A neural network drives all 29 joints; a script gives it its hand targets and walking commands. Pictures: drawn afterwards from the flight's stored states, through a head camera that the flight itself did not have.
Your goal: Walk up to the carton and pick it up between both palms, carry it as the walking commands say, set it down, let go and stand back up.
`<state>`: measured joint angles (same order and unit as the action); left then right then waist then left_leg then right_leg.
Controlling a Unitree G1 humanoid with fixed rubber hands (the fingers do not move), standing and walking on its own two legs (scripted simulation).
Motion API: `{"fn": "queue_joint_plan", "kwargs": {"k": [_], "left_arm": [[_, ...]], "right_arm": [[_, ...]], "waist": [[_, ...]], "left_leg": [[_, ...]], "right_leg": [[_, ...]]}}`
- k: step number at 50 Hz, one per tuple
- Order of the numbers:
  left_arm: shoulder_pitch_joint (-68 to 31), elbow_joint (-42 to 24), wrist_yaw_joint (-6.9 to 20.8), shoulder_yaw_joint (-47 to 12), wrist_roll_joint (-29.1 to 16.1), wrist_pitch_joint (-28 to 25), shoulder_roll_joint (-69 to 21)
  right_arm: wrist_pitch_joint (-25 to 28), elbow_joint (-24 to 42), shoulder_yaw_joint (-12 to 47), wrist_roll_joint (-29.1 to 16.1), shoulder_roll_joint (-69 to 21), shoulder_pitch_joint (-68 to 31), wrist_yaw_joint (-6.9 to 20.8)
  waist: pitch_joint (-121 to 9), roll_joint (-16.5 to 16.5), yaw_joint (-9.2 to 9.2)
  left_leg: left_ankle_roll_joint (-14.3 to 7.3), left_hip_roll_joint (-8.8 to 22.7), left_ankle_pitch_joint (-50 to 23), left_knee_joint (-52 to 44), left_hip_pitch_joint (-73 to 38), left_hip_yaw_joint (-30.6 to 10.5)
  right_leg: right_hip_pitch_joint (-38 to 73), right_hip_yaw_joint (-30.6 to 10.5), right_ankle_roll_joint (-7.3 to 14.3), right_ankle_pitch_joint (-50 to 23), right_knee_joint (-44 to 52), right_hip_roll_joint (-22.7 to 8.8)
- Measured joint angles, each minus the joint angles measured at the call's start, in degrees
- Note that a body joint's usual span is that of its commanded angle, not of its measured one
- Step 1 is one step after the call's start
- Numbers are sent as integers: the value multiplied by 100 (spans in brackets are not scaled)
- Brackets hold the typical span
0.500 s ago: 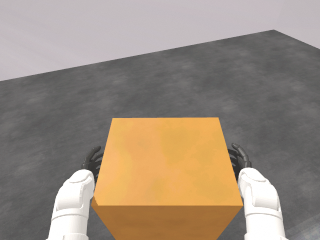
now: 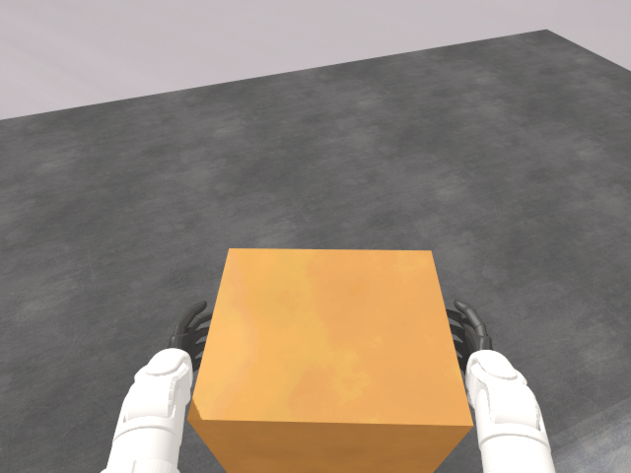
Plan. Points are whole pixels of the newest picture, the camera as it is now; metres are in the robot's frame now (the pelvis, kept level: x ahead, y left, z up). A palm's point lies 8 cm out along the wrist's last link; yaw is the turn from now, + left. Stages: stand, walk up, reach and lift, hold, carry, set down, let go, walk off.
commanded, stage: set down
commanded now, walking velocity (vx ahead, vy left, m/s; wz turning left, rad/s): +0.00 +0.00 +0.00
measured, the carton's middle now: (328, 371) +0.29 -0.01 -0.10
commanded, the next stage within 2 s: none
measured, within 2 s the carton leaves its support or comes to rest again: neither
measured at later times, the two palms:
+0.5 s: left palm (205, 372) +0.30 +0.19 -0.12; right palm (449, 375) +0.31 -0.21 -0.13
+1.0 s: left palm (216, 372) +0.33 +0.19 -0.21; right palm (427, 379) +0.34 -0.20 -0.23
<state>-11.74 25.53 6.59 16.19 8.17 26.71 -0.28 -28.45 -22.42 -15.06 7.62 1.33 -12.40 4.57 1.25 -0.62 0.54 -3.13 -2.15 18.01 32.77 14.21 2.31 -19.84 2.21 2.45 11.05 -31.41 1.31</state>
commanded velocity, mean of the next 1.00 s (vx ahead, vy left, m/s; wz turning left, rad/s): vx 0.00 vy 0.00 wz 0.00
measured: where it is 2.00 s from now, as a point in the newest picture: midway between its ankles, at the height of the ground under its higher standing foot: outside the picture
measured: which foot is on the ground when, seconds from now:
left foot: down 0.00-1.00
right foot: down 0.00-1.00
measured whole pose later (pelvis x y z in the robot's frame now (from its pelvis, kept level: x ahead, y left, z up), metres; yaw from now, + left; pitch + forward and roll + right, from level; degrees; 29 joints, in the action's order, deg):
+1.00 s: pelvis -0.07 -0.01 -0.13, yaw +2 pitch +31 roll +2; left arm -36.9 32.0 3.7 17.5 1.6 12.5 7.9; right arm -14.3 -28.1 -18.3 8.4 3.9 -38.3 1.2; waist 2.8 -3.2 0.6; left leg -2.4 -2.6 25.2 73.0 78.6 2.3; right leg -83.3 2.2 3.5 16.3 -68.7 0.8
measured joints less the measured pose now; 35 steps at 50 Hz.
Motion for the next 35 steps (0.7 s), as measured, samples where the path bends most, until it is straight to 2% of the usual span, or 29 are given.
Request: {"fn": "queue_joint_plan", "kwargs": {"k": [6, 12, 23, 30, 35], "left_arm": [[-246, 243, -55, 147, 20, -442, 0], [-510, 450, -69, 169, 19, -821, 0], [-741, 450, -153, 179, -16, -1755, 28], [-1051, 452, -304, 73, -336, -2047, 192], [-1369, 456, -351, -4, -498, -1960, 388]], "right_arm": [[605, -508, -157, 141, 1, -353, 97], [1063, -580, -300, 194, 1, -408, 125], [1894, -579, -326, 194, 62, -752, 117], [2164, -563, -326, 167, 120, -1132, 52], [2116, -565, -326, 127, 119, -1428, -77]], "waist": [[134, -195, 1], [180, -348, 2], [182, -193, 2], [166, -169, 1], [153, -144, 2]], "left_leg": [[0, 1, 94, 357, 542, 1], [0, -17, 137, 678, 1349, 0], [5, -21, 281, 1527, 3156, 0], [47, -21, 448, 2263, 4215, 0], [68, -23, 560, 2754, 4776, 0]], "right_leg": [[-476, 0, 0, 18, -217, -2], [-1256, 0, 0, 32, -484, -24], [-3094, 1, 18, 200, -1386, -40], [-4167, 1, 72, 360, -2127, -46], [-4739, 1, 95, 451, -2609, -46]]}}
